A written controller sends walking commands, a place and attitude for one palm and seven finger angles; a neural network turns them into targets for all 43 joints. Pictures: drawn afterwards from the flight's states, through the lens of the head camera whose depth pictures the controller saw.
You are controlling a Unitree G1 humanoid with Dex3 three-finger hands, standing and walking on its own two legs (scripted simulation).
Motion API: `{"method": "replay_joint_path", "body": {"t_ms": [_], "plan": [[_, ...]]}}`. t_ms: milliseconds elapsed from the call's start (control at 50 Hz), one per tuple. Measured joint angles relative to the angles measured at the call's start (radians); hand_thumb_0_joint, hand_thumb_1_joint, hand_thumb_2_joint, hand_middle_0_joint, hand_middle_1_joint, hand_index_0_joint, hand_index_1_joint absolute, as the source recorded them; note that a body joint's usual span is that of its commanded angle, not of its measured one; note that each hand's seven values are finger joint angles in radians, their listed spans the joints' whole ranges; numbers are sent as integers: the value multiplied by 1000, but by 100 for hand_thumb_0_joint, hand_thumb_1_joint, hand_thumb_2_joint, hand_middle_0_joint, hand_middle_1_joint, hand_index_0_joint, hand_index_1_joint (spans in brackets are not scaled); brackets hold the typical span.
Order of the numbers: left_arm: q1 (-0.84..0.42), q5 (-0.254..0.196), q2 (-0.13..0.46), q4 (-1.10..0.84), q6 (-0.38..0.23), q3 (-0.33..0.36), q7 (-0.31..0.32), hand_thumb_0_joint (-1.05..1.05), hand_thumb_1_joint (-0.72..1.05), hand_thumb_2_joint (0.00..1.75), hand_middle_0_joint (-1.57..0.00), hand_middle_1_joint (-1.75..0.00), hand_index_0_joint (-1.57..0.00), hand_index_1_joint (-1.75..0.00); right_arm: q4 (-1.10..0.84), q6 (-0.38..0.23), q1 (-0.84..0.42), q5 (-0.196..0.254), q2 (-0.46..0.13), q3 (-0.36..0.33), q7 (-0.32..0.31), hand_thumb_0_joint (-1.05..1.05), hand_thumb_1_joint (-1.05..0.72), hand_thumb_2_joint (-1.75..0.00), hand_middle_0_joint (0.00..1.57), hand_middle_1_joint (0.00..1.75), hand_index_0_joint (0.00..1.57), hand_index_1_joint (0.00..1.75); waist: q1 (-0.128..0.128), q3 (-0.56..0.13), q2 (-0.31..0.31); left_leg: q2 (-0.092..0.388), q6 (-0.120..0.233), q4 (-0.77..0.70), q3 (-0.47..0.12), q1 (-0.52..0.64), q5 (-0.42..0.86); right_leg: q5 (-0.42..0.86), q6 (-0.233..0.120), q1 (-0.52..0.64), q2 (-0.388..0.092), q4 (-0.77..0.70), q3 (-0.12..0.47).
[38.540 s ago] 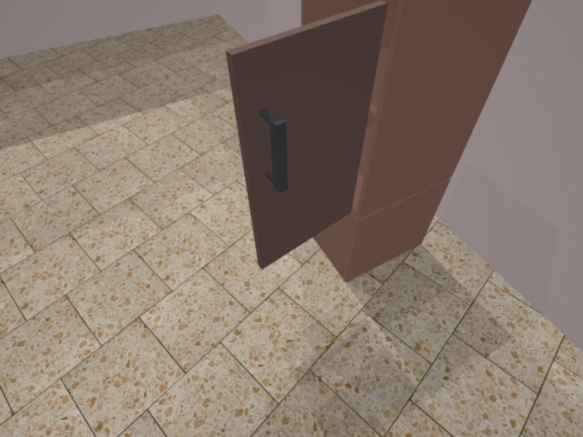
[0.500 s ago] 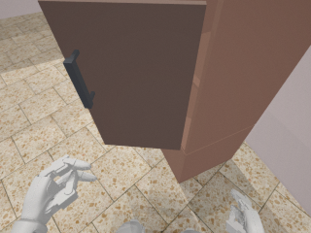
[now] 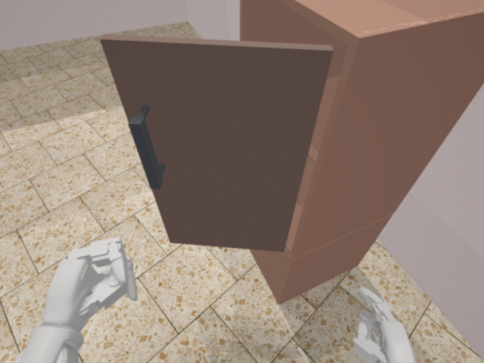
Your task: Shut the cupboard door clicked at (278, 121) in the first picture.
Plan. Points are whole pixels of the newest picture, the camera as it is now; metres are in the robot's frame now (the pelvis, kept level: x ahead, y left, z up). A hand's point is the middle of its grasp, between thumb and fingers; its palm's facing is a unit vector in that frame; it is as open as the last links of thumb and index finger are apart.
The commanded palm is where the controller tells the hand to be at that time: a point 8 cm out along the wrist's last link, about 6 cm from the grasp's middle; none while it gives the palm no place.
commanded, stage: raise the hand and make a fist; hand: left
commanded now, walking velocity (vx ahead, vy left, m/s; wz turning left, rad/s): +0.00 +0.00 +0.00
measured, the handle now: (150, 148) +0.46 +0.21 +0.10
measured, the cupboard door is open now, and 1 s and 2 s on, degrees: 60 60 60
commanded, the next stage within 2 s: bring the fist close to the handle in 0.62 s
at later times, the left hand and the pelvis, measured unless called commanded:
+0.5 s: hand (123, 261) +0.23 +0.18 +0.10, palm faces -0.01 -1.00 -0.05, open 3.1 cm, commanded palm +0.21 +0.24 +0.11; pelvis +0.01 +0.00 +0.02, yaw +0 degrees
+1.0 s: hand (137, 239) +0.27 +0.17 +0.11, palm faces -0.01 -1.00 -0.07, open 3.1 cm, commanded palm +0.24 +0.23 +0.11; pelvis +0.01 -0.02 +0.02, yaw +0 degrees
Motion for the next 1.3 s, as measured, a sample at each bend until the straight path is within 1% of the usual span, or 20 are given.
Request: {"method": "replay_joint_path", "body": {"t_ms": [180, 280, 380, 440, 600, 780, 920, 1020, 1140, 1300], "plan": [[-62, 1, 10, 11, 57, 21, -4, 2, 90, 90, -129, -149, -129, -148, 24, -9, 5, -2, -3, 19, 6, 2, -91, -90, 20, 30, 20, 30, 5, 12, 4, -7, 4, -57, -1, 69, 18, 20, 6, 71, -4, -61, 0], [-99, -2, 17, 23, 86, 35, -10, 2, 90, 90, -130, -150, -130, -149, 42, -11, 13, -1, -16, 15, 3, 2, -91, -90, 20, 30, 20, 30, 2, 19, 5, -10, 3, -90, 1, 102, 31, 32, 6, 103, -5, -91, 3], [-99, -7, 12, 37, 104, 43, -15, 2, 90, 90, -130, -150, -130, -149, 48, -10, 21, 0, -24, 6, 4, 2, -91, -90, 20, 30, 20, 30, -6, 21, 1, -9, 2, -117, 6, 122, 41, 41, 5, 117, -4, -112, 9], [-89, -2, 7, 38, 100, 39, -9, 2, 90, 90, -130, -150, -130, -150, 49, -11, 24, -2, -28, 0, 5, 2, -91, -90, 20, 30, 20, 30, -9, 26, -2, -8, 0, -123, 7, 126, 44, 42, 3, 119, -3, -114, 10], [-79, 8, 4, 33, 64, 35, 5, 2, 90, 90, -131, -150, -130, -150, 59, -12, 20, -6, -30, -5, 8, 2, -91, -90, 20, 30, 20, 30, -10, 34, -3, -5, -8, -118, 3, 125, 42, 37, -5, 117, 0, -106, 6], [-85, 0, 3, 54, 63, 38, -6, 2, 90, 90, -131, -150, -130, -150, 62, -9, 10, -7, -23, 0, 5, 2, -91, -90, 20, 30, 20, 30, -8, 29, 5, -1, -18, -120, -2, 123, 44, 33, -13, 113, 4, -100, 2], [-196, 4, 14, 143, 59, 44, -14, 2, 90, 90, -131, -150, -130, -150, 81, -3, -6, -5, -28, 3, -4, 2, -91, -90, 20, 30, 20, 30, -5, 41, 6, 1, -25, -117, -10, 117, 47, 31, -21, 106, 6, -93, -6], [-277, -5, 32, 226, 73, 71, -34, 2, 90, 90, -131, -150, -130, -150, 91, 10, -9, -3, -30, 3, -8, 2, -91, -90, 20, 30, 20, 30, -11, 40, 1, 5, -30, -133, -4, 124, 53, 36, -25, 107, 10, -103, 0], [-316, -16, 41, 283, 74, 105, -51, 2, 90, 90, -130, -150, -130, -150, 88, 21, 4, 0, -38, -8, -6, 2, -91, -90, 20, 30, 20, 30, -19, 33, -2, 8, -33, -153, 4, 135, 57, 40, -26, 112, 13, -117, 10], [-381, -6, 39, 348, 62, 104, -49, 2, 90, 90, -131, -150, -130, -150, 100, 36, 4, 1, -49, -18, -9, 2, -91, -90, 20, 30, 20, 30, -20, 44, -7, 6, -29, -153, 7, 128, 57, 41, -23, 104, 12, -116, 12]]}}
